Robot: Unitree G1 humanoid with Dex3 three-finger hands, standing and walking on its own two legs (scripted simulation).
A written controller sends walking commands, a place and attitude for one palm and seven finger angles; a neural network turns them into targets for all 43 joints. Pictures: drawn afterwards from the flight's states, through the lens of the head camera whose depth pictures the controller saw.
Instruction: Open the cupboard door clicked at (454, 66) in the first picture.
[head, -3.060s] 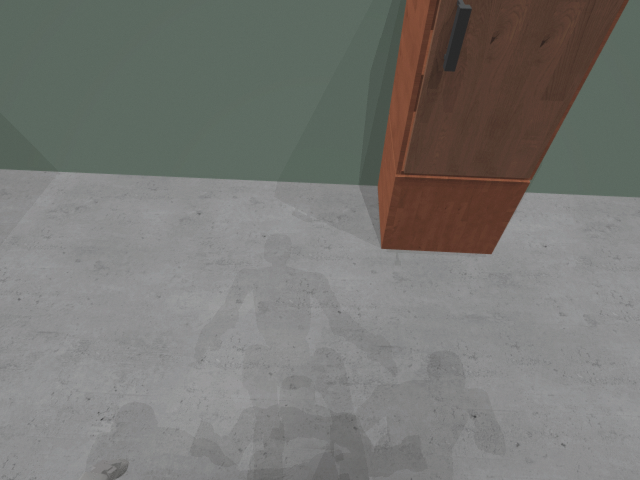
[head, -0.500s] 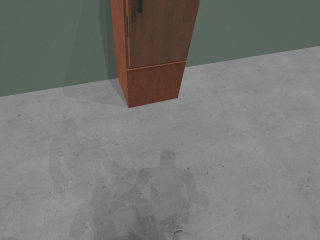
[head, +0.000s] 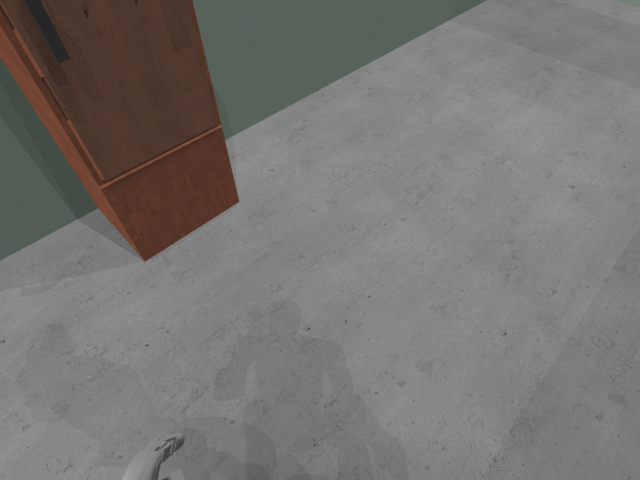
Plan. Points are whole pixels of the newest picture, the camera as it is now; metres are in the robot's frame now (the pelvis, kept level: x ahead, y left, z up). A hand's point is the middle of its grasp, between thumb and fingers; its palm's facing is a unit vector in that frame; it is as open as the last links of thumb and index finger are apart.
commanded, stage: walk to a spot facing it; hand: left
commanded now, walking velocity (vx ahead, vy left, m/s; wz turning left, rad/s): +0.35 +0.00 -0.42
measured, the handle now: (40, 22) +0.96 +0.60 +0.11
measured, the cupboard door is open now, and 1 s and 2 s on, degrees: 0 0 0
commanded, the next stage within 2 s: turn to face it in 1.06 s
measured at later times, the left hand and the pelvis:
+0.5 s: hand (166, 401) +0.26 +0.25 -0.17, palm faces -0.17 -0.97 -0.15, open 7.4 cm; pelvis +0.20 +0.06 +0.02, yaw -14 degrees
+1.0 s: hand (298, 233) +0.61 +0.05 -0.17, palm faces -0.50 -0.85 -0.15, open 7.4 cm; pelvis +0.40 -0.03 -0.01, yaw -29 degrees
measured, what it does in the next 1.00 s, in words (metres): walks ahead, turning right: left foot, then right foot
